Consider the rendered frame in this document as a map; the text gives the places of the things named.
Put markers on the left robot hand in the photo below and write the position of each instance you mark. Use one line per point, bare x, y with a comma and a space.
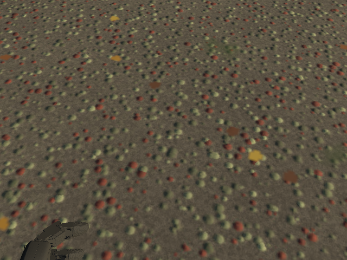
52, 236

